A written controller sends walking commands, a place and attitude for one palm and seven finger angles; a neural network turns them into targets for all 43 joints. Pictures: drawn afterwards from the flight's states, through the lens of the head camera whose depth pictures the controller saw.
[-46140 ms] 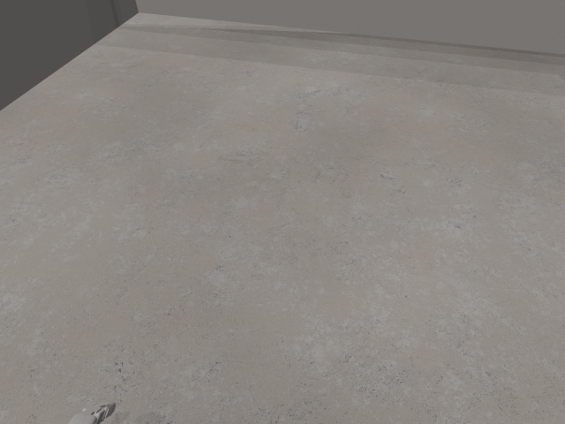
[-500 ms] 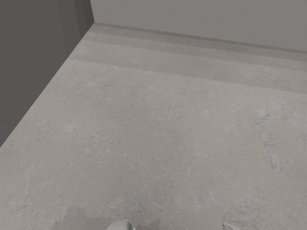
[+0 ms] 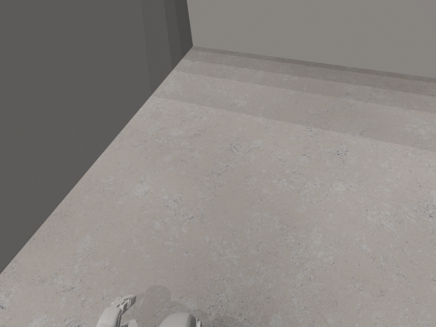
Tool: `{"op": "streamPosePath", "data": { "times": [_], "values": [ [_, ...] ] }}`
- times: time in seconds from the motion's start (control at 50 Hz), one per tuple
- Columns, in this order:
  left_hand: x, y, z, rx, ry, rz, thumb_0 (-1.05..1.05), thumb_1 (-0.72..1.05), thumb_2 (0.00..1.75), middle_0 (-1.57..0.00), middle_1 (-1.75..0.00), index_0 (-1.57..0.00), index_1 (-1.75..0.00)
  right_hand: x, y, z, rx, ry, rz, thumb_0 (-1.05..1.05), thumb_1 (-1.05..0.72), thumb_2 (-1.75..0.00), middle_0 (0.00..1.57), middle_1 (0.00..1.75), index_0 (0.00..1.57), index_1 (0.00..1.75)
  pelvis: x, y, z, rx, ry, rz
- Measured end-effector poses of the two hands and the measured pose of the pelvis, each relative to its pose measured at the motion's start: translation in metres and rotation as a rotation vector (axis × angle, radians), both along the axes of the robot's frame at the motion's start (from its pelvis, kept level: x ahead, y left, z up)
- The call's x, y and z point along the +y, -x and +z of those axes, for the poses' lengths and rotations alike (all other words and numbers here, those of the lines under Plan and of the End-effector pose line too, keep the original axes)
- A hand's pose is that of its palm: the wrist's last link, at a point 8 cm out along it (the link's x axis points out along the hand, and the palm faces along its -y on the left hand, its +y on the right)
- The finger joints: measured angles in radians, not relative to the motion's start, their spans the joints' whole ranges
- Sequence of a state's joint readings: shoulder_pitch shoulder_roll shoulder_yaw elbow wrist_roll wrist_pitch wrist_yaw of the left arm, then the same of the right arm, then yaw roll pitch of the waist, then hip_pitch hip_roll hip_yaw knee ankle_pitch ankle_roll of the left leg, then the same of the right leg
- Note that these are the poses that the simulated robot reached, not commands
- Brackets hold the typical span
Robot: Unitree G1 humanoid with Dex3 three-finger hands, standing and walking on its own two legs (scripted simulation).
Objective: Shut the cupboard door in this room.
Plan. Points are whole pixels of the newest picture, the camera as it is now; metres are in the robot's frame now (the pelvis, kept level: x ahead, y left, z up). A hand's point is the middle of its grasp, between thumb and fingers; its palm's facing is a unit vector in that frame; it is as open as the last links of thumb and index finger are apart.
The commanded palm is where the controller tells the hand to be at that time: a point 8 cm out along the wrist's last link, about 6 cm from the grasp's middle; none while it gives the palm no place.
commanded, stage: walk to a spot facing it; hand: left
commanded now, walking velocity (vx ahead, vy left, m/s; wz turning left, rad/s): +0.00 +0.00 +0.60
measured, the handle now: out of the picture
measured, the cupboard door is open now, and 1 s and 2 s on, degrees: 92 92 92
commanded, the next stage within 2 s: none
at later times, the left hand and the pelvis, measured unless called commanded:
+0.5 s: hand out of the picture -0.04 +0.28 -0.18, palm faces +0.36 -0.90 -0.24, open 7.4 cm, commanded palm none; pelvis -0.01 +0.06 +0.00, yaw +18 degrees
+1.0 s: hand out of the picture +0.03 +0.26 -0.13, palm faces +0.52 -0.80 -0.29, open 7.3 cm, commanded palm none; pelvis +0.01 +0.01 +0.00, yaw +35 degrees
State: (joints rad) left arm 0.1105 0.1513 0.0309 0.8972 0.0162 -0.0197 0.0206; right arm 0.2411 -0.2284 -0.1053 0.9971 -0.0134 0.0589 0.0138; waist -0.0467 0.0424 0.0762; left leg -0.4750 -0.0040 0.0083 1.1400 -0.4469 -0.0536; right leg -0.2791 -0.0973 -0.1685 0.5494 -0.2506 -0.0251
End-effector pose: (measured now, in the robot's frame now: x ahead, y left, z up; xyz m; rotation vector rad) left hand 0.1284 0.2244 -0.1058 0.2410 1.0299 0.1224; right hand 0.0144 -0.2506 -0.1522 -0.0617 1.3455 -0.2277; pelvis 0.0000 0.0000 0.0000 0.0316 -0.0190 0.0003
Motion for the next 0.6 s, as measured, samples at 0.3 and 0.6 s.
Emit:
{"op": "streamPosePath", "data": {
  "times": [0.3, 0.6],
  "values": [
    [0.055, 0.163, -0.033, 0.268, 0.031, 0.351, 0.01, 0.91, 0.89, -0.2, -0.3, -0.21, -0.3, 0.033, -0.14, 0.03, -0.14, 0.09, 0.357, 0.01, -0.92, -0.9, 0.2, 0.3, 0.19, 0.3, 0.024, 0.003, -0.003, 0.016, 0.029, 0.204],
    [0.113, 0.171, -0.03, 0.185, 0.065, 0.485, 0.01, 0.91, 0.89, -0.2, -0.3, -0.2, -0.3, 0.117, -0.151, 0.047, -0.176, 0.085, 0.518, 0.0, -0.91, -0.9, 0.21, 0.3, 0.2, 0.3, 0.066, 0.008, 0.007, 0.01, 0.073, 0.359]
  ]
}}
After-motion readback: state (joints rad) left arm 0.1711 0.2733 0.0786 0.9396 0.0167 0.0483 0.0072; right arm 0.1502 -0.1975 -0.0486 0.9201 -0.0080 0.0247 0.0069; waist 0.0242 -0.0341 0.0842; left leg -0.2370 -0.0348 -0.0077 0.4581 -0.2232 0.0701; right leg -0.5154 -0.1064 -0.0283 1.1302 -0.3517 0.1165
